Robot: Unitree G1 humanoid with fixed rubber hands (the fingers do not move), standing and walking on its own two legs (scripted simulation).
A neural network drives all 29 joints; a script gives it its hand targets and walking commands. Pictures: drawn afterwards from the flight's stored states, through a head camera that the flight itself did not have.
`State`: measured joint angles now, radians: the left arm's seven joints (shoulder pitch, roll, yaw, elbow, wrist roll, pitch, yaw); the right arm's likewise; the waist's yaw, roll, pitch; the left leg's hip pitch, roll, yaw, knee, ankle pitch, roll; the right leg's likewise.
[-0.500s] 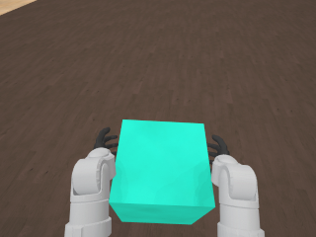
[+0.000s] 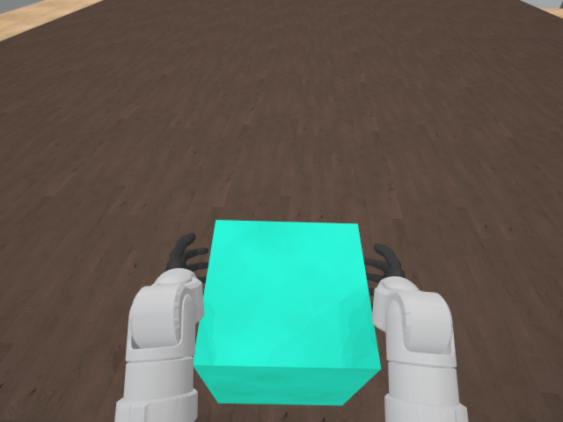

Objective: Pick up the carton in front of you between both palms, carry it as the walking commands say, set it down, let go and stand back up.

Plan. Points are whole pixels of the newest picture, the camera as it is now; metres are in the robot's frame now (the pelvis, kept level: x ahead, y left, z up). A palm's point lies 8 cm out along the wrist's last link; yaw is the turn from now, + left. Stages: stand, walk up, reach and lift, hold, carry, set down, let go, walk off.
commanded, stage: carry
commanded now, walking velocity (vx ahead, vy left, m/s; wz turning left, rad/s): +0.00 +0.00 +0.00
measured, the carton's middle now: (283, 319) +0.31 +0.00 -0.01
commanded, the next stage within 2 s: hold in 1.94 s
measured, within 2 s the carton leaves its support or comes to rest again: neither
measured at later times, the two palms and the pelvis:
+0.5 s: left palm (187, 268) +0.36 +0.15 +0.06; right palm (368, 269) +0.36 -0.14 +0.06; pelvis +0.07 +0.00 +0.00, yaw +0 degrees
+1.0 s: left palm (201, 283) +0.35 +0.13 +0.03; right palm (386, 289) +0.34 -0.17 +0.03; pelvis +0.05 -0.01 -0.01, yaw -1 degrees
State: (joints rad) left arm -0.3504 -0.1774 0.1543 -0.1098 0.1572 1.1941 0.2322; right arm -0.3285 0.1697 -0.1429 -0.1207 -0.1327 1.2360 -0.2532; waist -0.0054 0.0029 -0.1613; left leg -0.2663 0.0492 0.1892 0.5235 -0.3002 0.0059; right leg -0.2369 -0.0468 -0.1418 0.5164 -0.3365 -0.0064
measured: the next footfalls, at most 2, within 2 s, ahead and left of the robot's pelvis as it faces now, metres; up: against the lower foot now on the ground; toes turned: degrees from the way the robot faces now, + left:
left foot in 0.44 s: +0.10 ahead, +0.09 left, +0.00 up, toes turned -17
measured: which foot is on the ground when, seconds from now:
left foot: down 0.00-0.32, up 0.34-0.42, down 0.44-1.00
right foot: down 0.00-1.00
